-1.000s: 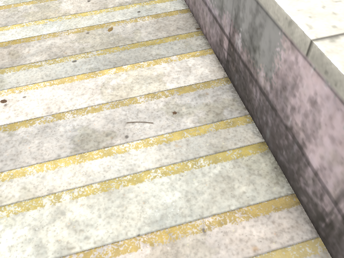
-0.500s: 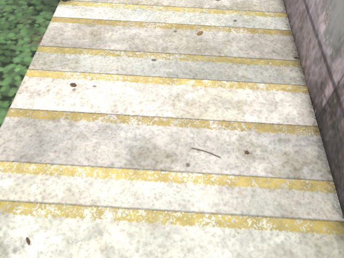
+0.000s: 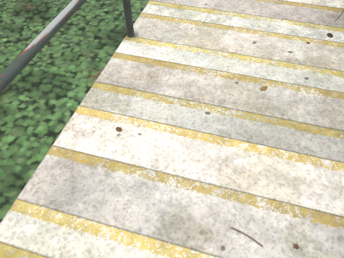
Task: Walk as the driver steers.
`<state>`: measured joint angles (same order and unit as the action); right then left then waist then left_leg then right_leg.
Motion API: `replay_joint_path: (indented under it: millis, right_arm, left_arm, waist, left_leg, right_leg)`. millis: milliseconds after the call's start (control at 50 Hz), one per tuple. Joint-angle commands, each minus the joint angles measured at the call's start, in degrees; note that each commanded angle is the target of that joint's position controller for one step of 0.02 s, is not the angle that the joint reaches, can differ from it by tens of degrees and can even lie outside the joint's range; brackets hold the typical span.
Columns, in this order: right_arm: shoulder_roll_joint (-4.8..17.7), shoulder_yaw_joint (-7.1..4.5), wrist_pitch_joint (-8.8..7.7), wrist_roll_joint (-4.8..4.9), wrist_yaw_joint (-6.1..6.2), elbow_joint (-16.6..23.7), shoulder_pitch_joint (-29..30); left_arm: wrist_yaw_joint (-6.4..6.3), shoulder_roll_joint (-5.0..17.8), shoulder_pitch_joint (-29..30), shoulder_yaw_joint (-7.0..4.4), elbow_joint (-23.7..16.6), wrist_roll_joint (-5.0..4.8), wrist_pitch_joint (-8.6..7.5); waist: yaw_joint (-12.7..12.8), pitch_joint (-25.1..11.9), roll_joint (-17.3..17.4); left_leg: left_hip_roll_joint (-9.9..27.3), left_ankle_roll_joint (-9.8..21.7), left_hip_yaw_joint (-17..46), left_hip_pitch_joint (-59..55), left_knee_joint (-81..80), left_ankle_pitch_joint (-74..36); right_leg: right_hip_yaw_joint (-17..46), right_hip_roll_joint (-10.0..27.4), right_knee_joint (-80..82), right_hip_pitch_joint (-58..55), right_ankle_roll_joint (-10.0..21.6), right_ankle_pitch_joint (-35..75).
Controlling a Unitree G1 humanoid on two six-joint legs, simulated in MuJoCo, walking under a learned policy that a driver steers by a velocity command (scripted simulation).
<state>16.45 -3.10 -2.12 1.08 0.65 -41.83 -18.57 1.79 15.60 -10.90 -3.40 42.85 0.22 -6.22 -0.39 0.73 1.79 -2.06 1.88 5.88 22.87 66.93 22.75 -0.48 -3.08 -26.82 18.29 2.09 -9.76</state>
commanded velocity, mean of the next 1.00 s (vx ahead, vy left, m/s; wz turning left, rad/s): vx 0.50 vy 0.00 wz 0.05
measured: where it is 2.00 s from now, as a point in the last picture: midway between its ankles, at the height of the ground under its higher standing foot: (171, 148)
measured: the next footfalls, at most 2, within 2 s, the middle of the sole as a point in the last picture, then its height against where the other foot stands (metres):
left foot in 0.36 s outside the picture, level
right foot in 0.90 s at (197, 216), level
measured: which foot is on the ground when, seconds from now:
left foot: up 0.00-0.34, down 0.36-0.92, up 0.94-1.00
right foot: down 0.00-0.36, up 0.38-0.88, down 0.90-1.00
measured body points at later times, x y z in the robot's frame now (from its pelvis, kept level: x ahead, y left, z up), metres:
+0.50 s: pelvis +0.26 +0.07 +0.00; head +0.29 +0.08 +0.45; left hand +0.32 +0.35 -0.13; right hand +0.43 -0.19 -0.08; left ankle +0.31 +0.15 -0.73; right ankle +0.19 -0.09 -0.65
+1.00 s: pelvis +0.54 +0.02 -0.01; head +0.57 +0.02 +0.44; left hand +0.71 +0.29 -0.10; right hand +0.58 -0.25 -0.14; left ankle +0.40 +0.16 -0.64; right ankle +0.62 -0.07 -0.74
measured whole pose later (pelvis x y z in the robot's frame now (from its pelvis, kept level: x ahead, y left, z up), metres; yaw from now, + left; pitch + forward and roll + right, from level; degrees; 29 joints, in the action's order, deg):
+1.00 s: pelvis +0.54 +0.02 -0.01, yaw +1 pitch +2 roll +0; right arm 16.5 -2.0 -4.3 1.6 -0.7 -49.5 -20.5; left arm 2.2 15.8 -7.3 -2.4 42.9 -0.1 -4.8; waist -1.2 1.7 0.8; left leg -0.4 1.7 2.8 17.4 65.0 25.4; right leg -2.6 -1.4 -30.5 23.0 3.4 -9.3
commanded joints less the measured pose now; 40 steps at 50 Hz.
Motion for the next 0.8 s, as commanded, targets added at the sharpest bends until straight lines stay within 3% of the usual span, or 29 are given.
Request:
replay_joint_path:
  millis: [20,80,140,180,240,300,320,340,360,380,400,420,440,460,480,520,560,620,700,800]
  right_arm:
    - [5.04,-1.5,-1.52,-0.34,-0.46,5.41,2.61]
    - [2.77,-0.56,-1.53,-0.84,-0.63,6.5,5.68]
    - [1.45,0.31,-2.01,-0.89,-1.16,7.43,11.14]
    - [1.34,0.51,-2.29,-0.57,-1.59,7.95,14.6]
    - [2.19,0.31,-2.59,0.0,-2.19,9.34,18.86]
    - [3.79,-0.25,-2.89,0.14,-2.62,10.21,19.69]
    - [4.71,-0.74,-2.98,-0.02,-2.52,9.64,17.18]
    - [6.2,-1.67,-2.94,-0.47,-2.36,7.86,11.48]
    - [9.07,-3.01,-2.79,-0.76,-1.88,5.52,2.65]
    - [14.61,-4.23,-2.42,-2.01,-1.37,4.68,-5.51]
    - [14.12,-3.99,-2.08,-1.12,-1.72,3.55,-7.69]
    - [9.93,-2.66,-2.11,-0.58,-1.84,3.6,-5.29]
    - [8.87,-2.11,-2.09,-0.25,-1.61,3.95,-1.15]
    - [7.53,-1.62,-2.13,-0.75,-1.66,4.22,2.19]
    - [6.35,-1.21,-2.35,-1.27,-1.8,4.41,4.47]
    - [5.71,-1.14,-3.03,-1.32,-1.89,3.92,6.23]
    - [7.1,-1.48,-3.55,-1.23,-1.98,2.58,5.85]
    - [7.48,-1.59,-3.56,-1.23,-1.83,0.6,3.35]
    - [9.17,-1.8,-2.91,-0.74,-1.18,-1.82,-0.63]
    - [9.41,-1.88,-1.8,-0.17,-0.99,-5.17,-5.41]
  left_arm:
    - [-0.37,5.04,-2.28,-0.91,-1.89,0.32,-0.29]
    - [-0.68,7.55,-3.98,-1.45,-0.4,-0.58,-0.49]
    - [-1.07,9.11,-5.45,-1.65,0.78,-0.82,-0.1]
    - [-1.12,9.8,-7.17,-1.62,1.75,-1.22,0.27]
    - [-1.05,10.59,-10.42,-1.71,3.45,-1.8,1.05]
    - [-1.42,11.24,-11.13,-1.91,4.71,-2.11,1.96]
    - [-1.6,11.9,-10.36,-2.05,4.86,-2.13,2.23]
    - [-1.7,11.96,-9.67,-1.98,4.74,-2.01,2.57]
    - [-1.85,10.12,-9.71,-1.23,4.23,-1.37,2.62]
    - [-1.77,5.19,-12.87,0.52,2.09,-0.19,1.88]
    - [-1.57,3.38,-15.42,1.29,2.45,-0.53,0.81]
    - [-1.16,8.99,-10.73,-0.24,1.85,-1.97,0.24]
    - [-1.03,9.71,-6.42,-0.45,0.49,-2.34,-0.08]
    - [-1.22,9.12,-4.46,-0.44,0.34,-1.58,-0.02]
    - [-1.29,8.5,-4.77,-0.61,0.44,-0.9,0.4]
    - [-1.29,6.38,-7.07,-0.3,1.15,-0.86,1.52]
    - [-1.65,5.92,-6.15,-0.32,0.56,-0.14,2.23]
    - [-1.57,5.3,-0.31,-0.2,-1.09,0.09,2.16]
    - [-0.46,3.87,8.07,0.58,-3.27,-0.44,1.3]
    - [1.36,4.63,14.23,0.62,-6.27,-0.74,0.74]
  waist:
    - [0.79,-0.71,-6.96]
    - [1.19,-0.13,-6.78]
    - [2.99,0.19,-5.93]
    - [4.26,0.66,-5.87]
    - [5.49,1.78,-6.26]
    - [4.17,2.25,-6.54]
    - [2.17,0.95,-6.95]
    - [-1.13,-2.67,-6.59]
    - [-4.98,-8.89,-5.0]
    - [-6.04,-18.34,5.62]
    - [-5.29,-22.85,14.5]
    - [-5.84,-15.33,8.8]
    - [-4.49,-7.96,6.23]
    - [-3.05,-4.37,2.87]
    - [-1.12,-2.33,2.81]
    - [1.25,-2.43,3.93]
    - [1.99,-1.31,2.91]
    - [0.32,0.38,1.55]
    - [-2.98,2.04,0.97]
    - [-4.22,3.53,1.23]
  left_leg:
    - [6.89,-0.47,0.69,15.01,-2.68,-4.76]
    - [7.92,-1.71,-1.77,15.75,-11.01,-7.61]
    - [7.64,-2.13,-3.24,13.73,-22.56,-17.44]
    - [6.42,-2.3,-4.45,10.66,-28.68,-22.51]
    - [5.37,-1.71,-4.75,9.16,-33.38,-23.94]
    - [4.55,0.34,-4.86,7.28,-37.19,-20.0]
    - [3.51,1.25,-5.85,3.11,-38.7,-19.02]
    - [2.09,2.71,-7.34,-5.53,-40.43,-18.54]
    - [4.24,4.81,-5.37,-19.29,-39.35,-19.41]
    - [18.83,11.76,14.74,-40.99,-38.41,-17.35]
    - [24.63,16.42,33.89,-46.29,-46.7,-6.93]
    - [22.59,14.12,30.39,-40.86,-48.87,-0.55]
    - [20.68,12.33,23.04,-32.62,-50.49,-2.36]
    - [18.28,11.62,18.12,-25.61,-52.26,-7.06]
    - [16.38,11.15,14.55,-20.31,-54.16,-11.82]
    - [14.64,11.53,10.41,-15.01,-56.99,-16.97]
    - [14.14,12.22,6.96,-12.69,-58.68,-21.43]
    - [12.87,11.64,2.56,-14.0,-59.36,-26.41]
    - [11.95,9.85,-0.71,-15.77,-59.6,-25.0]
    - [16.0,9.1,0.71,-25.75,-55.08,-28.43]
  right_leg:
    - [20.22,15.46,15.32,-12.44,10.17,0.54]
    - [15.34,15.54,17.71,-11.0,11.6,7.95]
    - [10.16,14.1,18.42,-10.76,10.43,11.1]
    - [7.64,13.37,18.12,-10.33,9.5,11.7]
    - [7.81,15.13,17.12,-12.99,8.82,11.26]
    - [8.65,17.55,14.5,-17.55,7.33,15.25]
    - [7.73,17.25,11.49,-18.27,6.53,21.47]
    - [5.05,15.09,4.24,-17.4,5.32,29.43]
    - [2.67,12.3,-7.16,-11.74,3.53,28.8]
    - [-1.0,6.09,-28.8,7.56,-0.22,9.75]
    - [4.2,0.85,-40.23,19.83,-1.16,-23.69]
    - [6.67,4.36,-45.13,25.83,-0.54,-21.93]
    - [4.78,7.0,-43.67,27.14,-0.16,-16.4]
    - [3.86,8.8,-40.96,25.19,-0.49,-11.88]
    - [4.11,10.26,-38.28,22.33,-0.96,-8.59]
    - [4.1,11.21,-36.12,17.74,-2.01,-5.48]
    - [3.82,11.43,-33.41,18.47,-3.29,-2.03]
    - [3.62,11.26,-24.16,21.02,-3.98,7.37]
    - [1.59,9.03,-10.9,18.33,-3.26,16.25]
    - [1.74,7.23,-4.35,21.01,-0.74,11.42]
